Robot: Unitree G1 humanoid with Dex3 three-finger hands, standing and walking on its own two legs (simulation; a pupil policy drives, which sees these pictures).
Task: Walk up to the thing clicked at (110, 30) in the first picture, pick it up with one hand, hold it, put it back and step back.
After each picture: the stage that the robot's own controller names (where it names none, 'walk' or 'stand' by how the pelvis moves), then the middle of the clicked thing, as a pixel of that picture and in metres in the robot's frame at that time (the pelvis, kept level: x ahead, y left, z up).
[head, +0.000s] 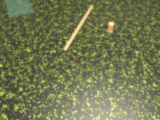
stand; (110, 27) +1.59 -0.28 -0.72
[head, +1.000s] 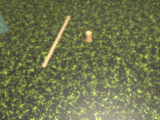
walk; (88, 36) +1.48 +0.11 -0.70
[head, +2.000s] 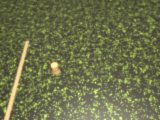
walk; (55, 68) +0.93 +0.40 -0.72
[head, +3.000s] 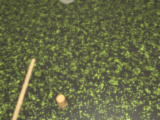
walk; (61, 101) +0.57 +0.31 -0.72
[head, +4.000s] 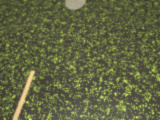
stand; out of the picture +0.36 +0.22 -0.70
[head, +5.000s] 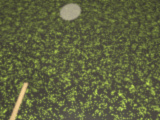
stand; out of the picture +0.29 +0.21 -0.72
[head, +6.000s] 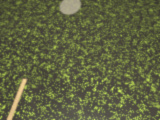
stand; out of the picture +0.28 +0.23 -0.71
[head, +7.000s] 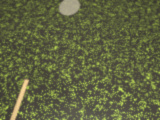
stand; out of the picture +0.29 +0.22 -0.73
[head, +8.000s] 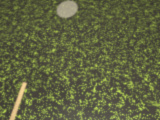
stand; out of the picture +0.28 +0.23 -0.73
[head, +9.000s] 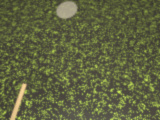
stand; out of the picture +0.28 +0.23 -0.73
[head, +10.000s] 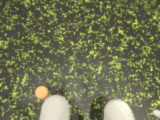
go down; (43, 93) +0.32 +0.23 -0.48
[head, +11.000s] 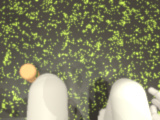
go down; (30, 73) +0.36 +0.26 -0.32
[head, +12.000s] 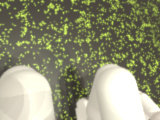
close in; out of the picture +0.32 +0.29 -0.23
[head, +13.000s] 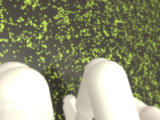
close; out of the picture +0.33 +0.29 -0.21
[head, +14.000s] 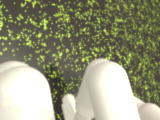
lift; out of the picture +0.33 +0.29 -0.21
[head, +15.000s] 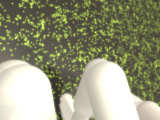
lift; out of the picture +0.32 +0.28 -0.22
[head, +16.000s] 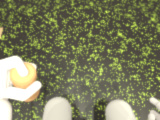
lift; (26, 83) +0.31 +0.20 -0.01
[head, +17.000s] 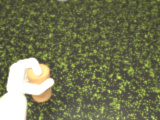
hold; (40, 83) +0.32 +0.17 +0.02
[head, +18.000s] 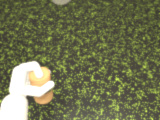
hold; (41, 85) +0.32 +0.17 +0.00
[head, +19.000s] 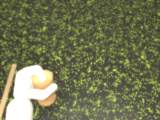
crouch; (44, 88) +0.32 +0.16 -0.04
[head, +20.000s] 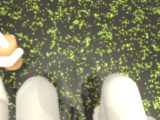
lower; (8, 53) +0.41 +0.25 -0.10
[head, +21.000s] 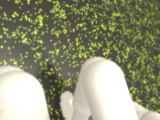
lower; out of the picture +0.37 +0.31 -0.22
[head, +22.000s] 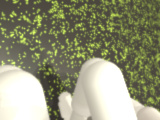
lower; out of the picture +0.36 +0.31 -0.22
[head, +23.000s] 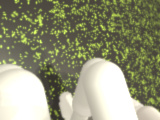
lower; out of the picture +0.36 +0.31 -0.22
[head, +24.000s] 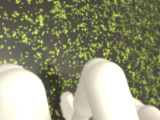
lower; out of the picture +0.36 +0.31 -0.22
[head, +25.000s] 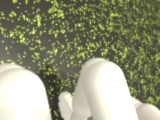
open; out of the picture +0.35 +0.28 -0.22
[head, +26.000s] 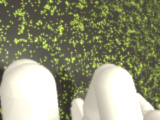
stand; out of the picture +0.34 +0.28 -0.23
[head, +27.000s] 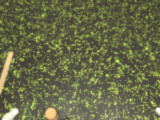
stand; (52, 115) +0.32 +0.21 -0.59
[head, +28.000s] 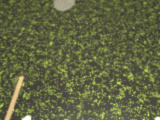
stand; out of the picture +0.32 +0.21 -0.66
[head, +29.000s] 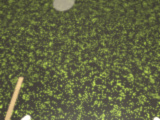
stand; out of the picture +0.31 +0.20 -0.67
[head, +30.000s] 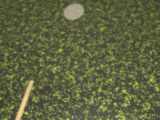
stand; out of the picture +0.34 +0.18 -0.72
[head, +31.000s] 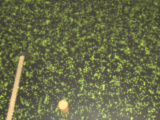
walk; (63, 106) +0.41 +0.17 -0.70
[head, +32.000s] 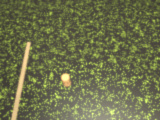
walk; (66, 80) +0.66 +0.23 -0.71
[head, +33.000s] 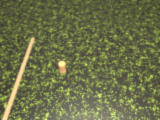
stand; (62, 67) +0.96 +0.26 -0.70
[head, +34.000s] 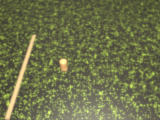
stand; (63, 65) +0.96 +0.24 -0.72
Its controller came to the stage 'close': yes
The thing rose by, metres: 0.70
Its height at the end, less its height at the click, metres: +0.00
